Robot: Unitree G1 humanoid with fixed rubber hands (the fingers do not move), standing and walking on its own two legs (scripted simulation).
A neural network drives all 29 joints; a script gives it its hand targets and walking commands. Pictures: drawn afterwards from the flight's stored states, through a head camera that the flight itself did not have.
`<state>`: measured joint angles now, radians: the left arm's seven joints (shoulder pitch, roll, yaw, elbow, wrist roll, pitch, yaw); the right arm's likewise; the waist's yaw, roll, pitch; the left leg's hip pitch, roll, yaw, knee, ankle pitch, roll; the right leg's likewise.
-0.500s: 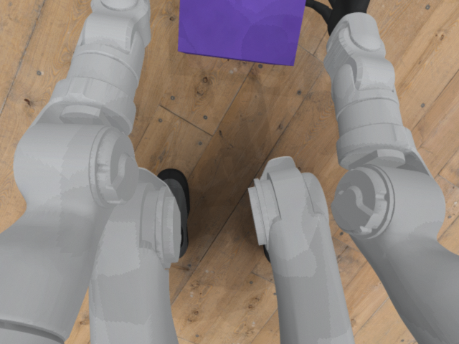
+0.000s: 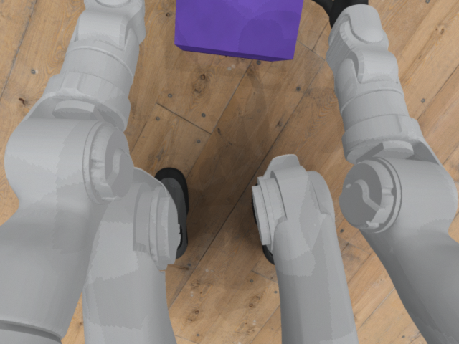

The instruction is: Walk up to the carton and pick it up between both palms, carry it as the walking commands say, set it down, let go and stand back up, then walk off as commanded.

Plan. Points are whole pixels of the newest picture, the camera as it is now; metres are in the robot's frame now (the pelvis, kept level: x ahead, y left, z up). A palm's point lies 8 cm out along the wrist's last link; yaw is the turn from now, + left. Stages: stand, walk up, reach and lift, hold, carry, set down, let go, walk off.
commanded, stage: set down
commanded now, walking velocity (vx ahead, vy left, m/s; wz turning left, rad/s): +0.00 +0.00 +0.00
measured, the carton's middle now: (236, 1) +0.55 -0.02 -0.28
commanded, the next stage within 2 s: let go in 1.86 s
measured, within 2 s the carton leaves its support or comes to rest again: neither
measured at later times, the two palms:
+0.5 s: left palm out of the picture +0.54 +0.18 -0.19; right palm (357, 16) +0.51 -0.17 -0.18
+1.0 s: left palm out of the picture +0.55 +0.18 -0.05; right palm out of the picture +0.51 -0.17 -0.04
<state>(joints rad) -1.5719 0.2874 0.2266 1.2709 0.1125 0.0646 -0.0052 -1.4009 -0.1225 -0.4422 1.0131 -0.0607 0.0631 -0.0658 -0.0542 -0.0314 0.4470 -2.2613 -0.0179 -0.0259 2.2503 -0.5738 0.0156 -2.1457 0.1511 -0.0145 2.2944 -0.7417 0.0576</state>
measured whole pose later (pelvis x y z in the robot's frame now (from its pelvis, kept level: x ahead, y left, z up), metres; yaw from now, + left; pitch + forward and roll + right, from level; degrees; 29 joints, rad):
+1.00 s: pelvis -0.03 +0.00 +0.10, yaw +0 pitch +30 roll -2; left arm -1.50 0.49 0.07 0.93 -0.16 0.25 0.06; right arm -1.35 -0.25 -0.16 0.67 0.21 0.28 -0.23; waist -0.07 -0.01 0.52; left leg -1.96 -0.01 -0.01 1.91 -0.48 0.03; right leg -1.88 0.07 -0.03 1.95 -0.59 0.01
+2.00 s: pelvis -0.01 +0.02 +0.32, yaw +2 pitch +25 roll -3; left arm -1.29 0.33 0.19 0.78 0.03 0.28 0.08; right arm -1.11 -0.21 -0.26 0.56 0.01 0.27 -0.11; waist -0.06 0.02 0.52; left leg -1.22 -0.03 -0.03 1.03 -0.24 0.04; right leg -1.14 0.04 0.00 1.04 -0.32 0.03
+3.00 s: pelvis +0.11 +0.01 +0.41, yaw +2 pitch -2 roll +0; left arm 0.26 0.20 0.07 0.45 0.01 0.08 -0.06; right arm 0.21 -0.21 -0.01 0.43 -0.01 0.08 0.07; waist -0.02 -0.01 0.13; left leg -0.19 -0.04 -0.01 0.45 -0.24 0.02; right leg -0.13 0.02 0.05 0.46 -0.30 -0.01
